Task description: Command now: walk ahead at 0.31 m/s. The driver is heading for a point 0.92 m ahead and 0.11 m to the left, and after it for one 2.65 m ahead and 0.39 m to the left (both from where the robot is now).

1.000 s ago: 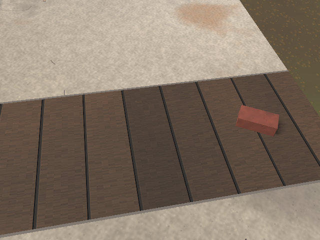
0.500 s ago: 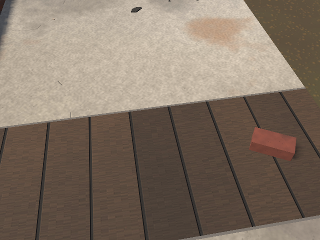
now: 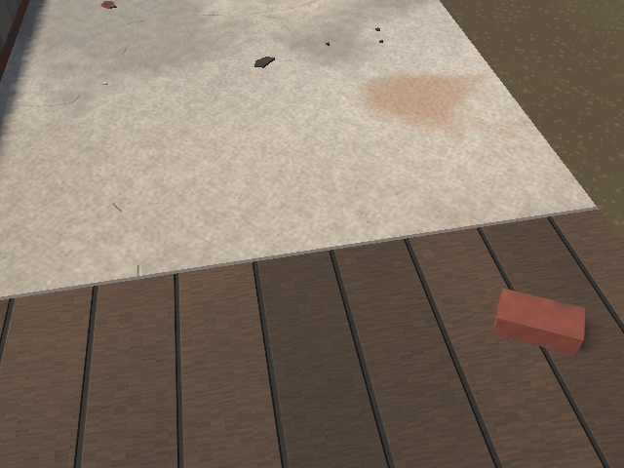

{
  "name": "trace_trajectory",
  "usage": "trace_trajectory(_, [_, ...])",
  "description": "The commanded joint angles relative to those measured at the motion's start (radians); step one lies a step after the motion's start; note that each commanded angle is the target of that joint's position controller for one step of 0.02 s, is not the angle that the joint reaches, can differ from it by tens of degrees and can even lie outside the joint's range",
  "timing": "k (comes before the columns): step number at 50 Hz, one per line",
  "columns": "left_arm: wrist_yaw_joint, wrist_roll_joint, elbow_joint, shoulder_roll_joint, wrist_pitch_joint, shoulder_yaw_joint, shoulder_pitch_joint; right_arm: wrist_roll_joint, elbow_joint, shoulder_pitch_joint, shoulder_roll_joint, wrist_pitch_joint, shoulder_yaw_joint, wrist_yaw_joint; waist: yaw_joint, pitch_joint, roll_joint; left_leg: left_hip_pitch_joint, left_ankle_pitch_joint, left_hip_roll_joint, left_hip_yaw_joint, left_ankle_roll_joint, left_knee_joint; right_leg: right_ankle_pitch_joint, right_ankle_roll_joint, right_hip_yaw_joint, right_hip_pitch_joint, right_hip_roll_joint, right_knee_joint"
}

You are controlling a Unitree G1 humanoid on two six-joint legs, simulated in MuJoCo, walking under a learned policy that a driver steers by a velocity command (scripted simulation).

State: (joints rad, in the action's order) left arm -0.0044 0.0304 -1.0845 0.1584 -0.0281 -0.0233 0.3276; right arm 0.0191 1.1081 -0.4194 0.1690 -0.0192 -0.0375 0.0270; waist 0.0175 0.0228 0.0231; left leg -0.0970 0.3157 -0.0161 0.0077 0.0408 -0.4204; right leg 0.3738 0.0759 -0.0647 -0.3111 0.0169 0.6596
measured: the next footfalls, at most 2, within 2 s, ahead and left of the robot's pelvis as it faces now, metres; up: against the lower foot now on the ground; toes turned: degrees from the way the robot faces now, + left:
left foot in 0.54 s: +0.41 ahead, +0.07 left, +0.00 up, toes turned +4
right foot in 1.10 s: +0.73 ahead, -0.09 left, +0.00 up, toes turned -4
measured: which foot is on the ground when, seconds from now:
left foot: down 0.00-0.06, up 0.08-0.52, down 0.54-1.00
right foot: down 0.00-0.54, up 0.56-1.00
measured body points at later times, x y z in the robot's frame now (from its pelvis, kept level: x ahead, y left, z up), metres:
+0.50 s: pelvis +0.22 -0.01 -0.02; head +0.26 -0.01 +0.43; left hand +0.09 +0.20 -0.16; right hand +0.42 -0.22 -0.13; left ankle +0.37 +0.07 -0.73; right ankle +0.03 -0.09 -0.74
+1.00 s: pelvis +0.50 +0.01 +0.00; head +0.53 +0.01 +0.45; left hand +0.68 +0.21 -0.13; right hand +0.39 -0.21 -0.14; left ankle +0.37 +0.06 -0.74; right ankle +0.67 -0.11 -0.70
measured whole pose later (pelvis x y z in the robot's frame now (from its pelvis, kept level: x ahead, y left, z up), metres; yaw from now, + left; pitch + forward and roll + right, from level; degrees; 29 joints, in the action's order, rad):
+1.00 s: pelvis +0.50 +0.01 +0.00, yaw +0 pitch +1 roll +1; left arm -0.03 0.02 -0.92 0.17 -0.04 -0.03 0.01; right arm 0.02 1.09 -0.50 0.14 -0.10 -0.02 0.01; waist 0.07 -0.05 -0.03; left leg 0.11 0.29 -0.10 0.09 0.09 -0.17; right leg 0.01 0.06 -0.08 -0.60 -0.06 0.63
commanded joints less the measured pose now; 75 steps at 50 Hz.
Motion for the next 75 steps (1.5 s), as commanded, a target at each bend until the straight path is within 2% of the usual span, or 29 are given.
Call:
trace_trajectory(1, [-0.007, -0.011, 0.058, 0.035, -0.041, -0.013, -0.008, -0.006, -0.032, 0.021, 0.129, -0.021, -0.030, -0.004, -0.045, -0.197, 0.074, -0.179, 0.273, 0.236, -0.245, 0.154, 0.210, -0.025, 0.012, -0.026, 0.018, -0.001, -0.127])
trace_trajectory(3, [0.002, -0.014, -0.008, 0.055, -0.052, -0.029, 0.186, -0.003, -0.050, 0.055, 0.100, -0.032, -0.025, -0.006, -0.117, -0.155, -0.011, -0.367, 0.197, 0.147, -0.135, 0.114, 0.018, -0.033, 0.019, 0.044, 0.342, -0.011, -0.252])
trace_trajectory(4, [0.015, -0.005, -0.027, 0.150, -0.059, -0.054, 0.310, -0.013, -0.089, 0.089, 0.022, -0.044, -0.003, -0.018, -0.163, -0.111, -0.250, -0.543, 0.147, 0.012, 0.024, 0.060, -0.313, 0.228, 0.082, 0.420, 0.485, -0.238, -0.441])
trace_trajectory(5, [0.013, -0.011, -0.054, 0.201, -0.048, -0.067, 0.393, 0.011, -0.124, 0.122, 0.064, -0.048, -0.014, -0.026, -0.169, -0.117, -0.311, -0.670, 0.233, -0.033, 0.065, 0.059, -0.546, 0.314, 0.161, 0.691, 0.482, -0.392, -0.538])
trace_trajectory(6, [0.014, -0.005, -0.027, 0.151, -0.043, -0.053, 0.295, 0.030, -0.129, 0.158, 0.099, -0.047, -0.024, -0.034, -0.112, -0.167, -0.149, -0.683, 0.170, 0.037, -0.002, 0.072, -0.665, 0.299, 0.168, 0.643, 0.388, -0.385, -0.522])
trace_trajectory(8, [0.010, -0.008, 0.025, 0.123, -0.055, -0.042, 0.155, 0.016, -0.122, 0.159, 0.056, -0.057, -0.016, -0.051, -0.046, -0.171, -0.062, -0.631, -0.002, 0.088, -0.027, 0.066, -0.667, 0.131, 0.129, 0.475, 0.290, -0.310, -0.546])
trace_trajectory(13, [0.021, -0.016, -0.011, 0.079, -0.080, -0.016, 0.220, 0.016, -0.135, 0.211, 0.059, -0.032, -0.022, -0.061, -0.025, -0.129, -0.085, -0.634, -0.137, 0.086, 0.040, 0.011, -0.593, -0.396, 0.102, 0.222, 0.340, -0.218, -0.523])
trace_trajectory(18, [0.023, -0.013, -0.020, 0.085, -0.084, -0.005, 0.244, 0.002, -0.227, 0.439, 0.038, -0.025, -0.004, -0.061, -0.057, -0.167, -0.115, -0.573, -0.244, 0.052, 0.101, 0.000, -0.324, -0.582, 0.105, 0.126, 0.287, -0.183, -0.526])
trace_trajectory(22, [0.028, -0.011, -0.032, 0.112, -0.086, -0.010, 0.241, -0.002, -0.258, 0.480, 0.064, -0.027, -0.006, -0.055, -0.044, -0.171, -0.121, -0.456, -0.249, 0.025, 0.120, 0.052, -0.187, -0.731, 0.105, 0.105, 0.329, -0.220, -0.495])
trace_trajectory(24, [0.031, -0.009, -0.031, 0.135, -0.087, -0.017, 0.207, -0.002, -0.234, 0.378, 0.093, -0.036, -0.022, -0.043, 0.011, -0.112, -0.119, -0.325, -0.195, -0.017, 0.127, 0.092, -0.163, -1.001, 0.086, 0.077, 0.376, -0.228, -0.355])
trace_trajectory(26, [0.030, -0.009, -0.026, 0.153, -0.079, -0.023, 0.180, 0.004, -0.137, 0.086, 0.136, -0.053, -0.050, -0.027, 0.129, 0.037, -0.086, 0.000, -0.196, -0.040, 0.118, 0.133, -0.082, -1.012, 0.058, 0.038, 0.314, -0.185, -0.003])
trace_trajectory(27, [0.024, -0.015, -0.005, 0.117, -0.077, -0.014, 0.198, 0.029, -0.107, -0.074, 0.212, -0.059, -0.073, -0.019, 0.170, 0.148, 0.000, 0.235, -0.018, 0.169, -0.118, 0.176, -0.059, -0.664, 0.048, 0.009, 0.118, -0.135, 0.297])
trace_trajectory(28, [0.008, -0.046, 0.004, 0.001, -0.073, 0.000, 0.324, 0.038, -0.112, -0.088, 0.285, -0.056, -0.087, -0.026, 0.090, 0.253, 0.216, 0.450, 0.101, 0.450, -0.666, 0.336, 0.093, 0.144, 0.012, 0.012, -0.228, 0.066, 0.687])
trace_trajectory(29, [0.006, -0.024, 0.014, 0.103, -0.069, -0.024, 0.221, 0.000, -0.121, 0.011, 0.241, -0.044, -0.081, -0.034, 0.079, 0.178, 0.073, 0.346, 0.263, 0.397, -0.718, 0.310, 0.200, 0.083, 0.034, 0.127, -0.329, 0.018, 0.744])
trace_trajectory(30, [0.001, -0.018, 0.058, 0.121, -0.072, -0.032, 0.100, -0.010, -0.142, 0.127, 0.177, -0.047, -0.061, -0.035, 0.043, 0.021, 0.034, 0.184, 0.242, 0.370, -0.540, 0.267, 0.220, -0.031, 0.041, 0.115, -0.360, -0.039, 0.701])
trace_trajectory(31, [-0.001, -0.014, 0.069, 0.108, -0.076, -0.031, 0.053, -0.007, -0.145, 0.172, 0.122, -0.058, -0.046, -0.039, 0.018, -0.037, -0.023, 0.058, 0.092, 0.329, -0.430, 0.236, 0.249, -0.098, 0.041, 0.115, -0.311, -0.072, 0.638])
trace_trajectory(33, [-0.007, 0.008, 0.059, 0.064, -0.053, -0.029, 0.086, -0.006, -0.116, 0.154, 0.062, -0.073, -0.024, -0.032, -0.042, -0.060, -0.008, -0.080, -0.099, 0.255, -0.264, 0.185, 0.270, -0.122, 0.023, 0.112, -0.196, -0.107, 0.548])
trace_trajectory(39, [-0.022, 0.009, 0.132, 0.067, -0.013, -0.030, -0.097, -0.007, -0.073, 0.009, 0.106, -0.091, -0.018, -0.025, -0.035, -0.120, 0.014, -0.068, -0.294, 0.201, -0.118, 0.168, 0.318, -0.253, -0.029, 0.050, -0.328, -0.134, 0.351])
trace_trajectory(49, [-0.025, -0.013, 0.241, 0.066, -0.026, -0.013, -0.417, 0.004, -0.024, -0.170, 0.103, -0.087, -0.004, -0.009, 0.051, -0.145, 0.042, 0.201, -0.644, 0.209, -0.041, 0.140, 0.244, -0.356, -0.013, -0.033, -0.353, -0.061, -0.047])
trace_trajectory(52, [-0.016, -0.013, 0.237, 0.086, -0.039, -0.023, -0.357, 0.010, -0.024, -0.131, 0.126, -0.085, -0.010, -0.001, -0.001, -0.113, 0.058, 0.245, -0.931, 0.230, -0.017, 0.134, 0.123, -0.237, 0.037, -0.053, -0.219, -0.009, -0.109])
trace_trajectory(54, [0.001, -0.008, 0.159, 0.127, -0.055, -0.048, -0.103, 0.005, -0.027, -0.097, 0.140, -0.081, -0.012, -0.004, -0.110, 0.010, 0.045, 0.182, -1.034, 0.200, -0.008, 0.113, -0.155, -0.247, 0.079, -0.053, 0.094, 0.035, -0.197])
trace_trajectory(55, [0.013, 0.018, 0.117, 0.188, -0.065, -0.069, 0.079, -0.009, -0.053, -0.073, 0.123, -0.084, -0.005, -0.010, -0.180, 0.118, 0.007, -0.021, -0.772, 0.165, 0.002, 0.101, -0.400, -0.216, 0.123, 0.092, 0.376, -0.106, -0.210])
trace_trajectory(56, [0.016, 0.043, 0.112, 0.294, -0.064, -0.097, 0.181, -0.056, -0.081, -0.175, 0.015, -0.081, 0.016, -0.020, -0.148, 0.281, -0.203, -0.390, -0.093, -0.004, 0.079, 0.051, -0.813, -0.139, 0.254, 0.563, 0.694, -0.440, -0.261])
trace_trajectory(57, [0.004, 0.008, 0.121, 0.252, -0.049, -0.092, 0.113, -0.034, -0.065, -0.149, 0.113, -0.073, -0.015, -0.014, -0.129, 0.272, -0.095, -0.483, 0.167, -0.027, -0.043, 0.068, -0.934, -0.097, 0.261, 0.704, 0.618, -0.461, -0.364])
trace_trajectory(59, [-0.004, -0.011, 0.146, 0.132, -0.057, -0.058, -0.079, -0.014, -0.107, -0.007, 0.098, -0.070, -0.021, -0.018, -0.058, 0.002, -0.037, -0.505, 0.009, 0.073, -0.064, 0.072, -0.860, -0.087, 0.176, 0.414, 0.309, -0.376, -0.457])
trace_trajectory(61, [0.006, -0.013, 0.126, 0.069, -0.070, -0.039, -0.091, 0.010, -0.105, -0.008, 0.064, -0.045, -0.025, -0.030, -0.006, -0.073, -0.065, -0.433, -0.038, 0.109, -0.058, 0.061, -0.784, -0.194, 0.100, 0.233, 0.156, -0.294, -0.503])
trace_trajectory(66, [0.016, -0.015, 0.095, 0.111, -0.100, -0.044, 0.004, 0.013, -0.168, 0.098, 0.039, -0.001, -0.029, -0.053, 0.017, -0.098, -0.074, -0.530, -0.167, 0.128, -0.024, 0.038, -0.716, -0.397, 0.073, 0.038, 0.151, -0.259, -0.530])
trace_trajectory(71, [0.024, -0.018, 0.090, 0.113, -0.101, -0.034, 0.040, 0.006, -0.245, 0.286, 0.029, -0.008, -0.014, -0.066, -0.003, -0.144, -0.080, -0.508, -0.336, 0.095, 0.067, 0.025, -0.385, -0.689, 0.043, -0.125, 0.162, -0.211, -0.486])
trace_trajectory(75, [0.045, -0.020, 0.074, 0.156, -0.086, -0.040, 0.099, 0.017, -0.272, 0.327, 0.040, -0.015, -0.009, -0.067, -0.022, -0.099, -0.110, -0.412, -0.318, 0.029, 0.152, 0.053, -0.230, -0.959, 0.027, -0.181, 0.287, -0.238, -0.352])
Keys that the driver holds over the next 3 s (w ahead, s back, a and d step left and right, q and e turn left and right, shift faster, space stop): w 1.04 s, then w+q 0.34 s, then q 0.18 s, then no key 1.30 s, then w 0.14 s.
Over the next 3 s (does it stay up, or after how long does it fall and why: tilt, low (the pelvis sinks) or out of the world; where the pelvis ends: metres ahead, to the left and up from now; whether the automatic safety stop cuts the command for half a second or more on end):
stays up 0.95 0.01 0.00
